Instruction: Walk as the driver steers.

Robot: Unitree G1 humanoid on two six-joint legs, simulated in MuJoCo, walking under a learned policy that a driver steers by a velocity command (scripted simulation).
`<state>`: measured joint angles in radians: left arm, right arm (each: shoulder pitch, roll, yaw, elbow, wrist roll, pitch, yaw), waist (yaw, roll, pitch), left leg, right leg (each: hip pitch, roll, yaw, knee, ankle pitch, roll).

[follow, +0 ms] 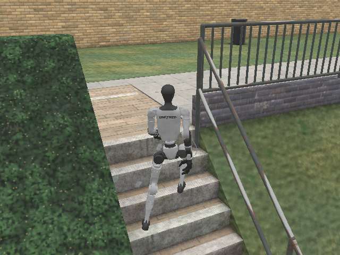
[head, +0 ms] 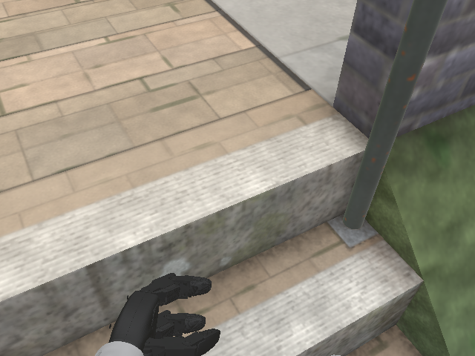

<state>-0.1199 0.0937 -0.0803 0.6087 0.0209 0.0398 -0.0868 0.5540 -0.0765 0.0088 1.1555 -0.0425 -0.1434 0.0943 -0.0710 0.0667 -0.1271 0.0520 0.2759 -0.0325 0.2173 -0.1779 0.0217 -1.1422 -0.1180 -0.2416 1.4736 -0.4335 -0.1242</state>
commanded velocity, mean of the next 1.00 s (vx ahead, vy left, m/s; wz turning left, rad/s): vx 0.50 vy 0.00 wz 0.49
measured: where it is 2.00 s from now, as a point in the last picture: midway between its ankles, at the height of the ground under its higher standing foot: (91, 119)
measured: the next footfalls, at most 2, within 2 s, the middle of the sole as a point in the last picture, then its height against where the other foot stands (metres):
left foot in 0.68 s outside the picture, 0.21 m higher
right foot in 1.14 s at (223, 157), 0.21 m higher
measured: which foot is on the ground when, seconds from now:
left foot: down 0.00-0.00, up 0.02-0.66, down 0.68-1.00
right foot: down 0.00-0.80, up 0.82-1.00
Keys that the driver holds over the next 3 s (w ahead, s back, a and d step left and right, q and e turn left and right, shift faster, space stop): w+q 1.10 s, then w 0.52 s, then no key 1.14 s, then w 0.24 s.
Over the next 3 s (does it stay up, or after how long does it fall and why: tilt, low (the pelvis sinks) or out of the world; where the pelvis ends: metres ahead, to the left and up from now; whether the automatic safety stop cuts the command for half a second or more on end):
stays up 0.87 0.31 0.62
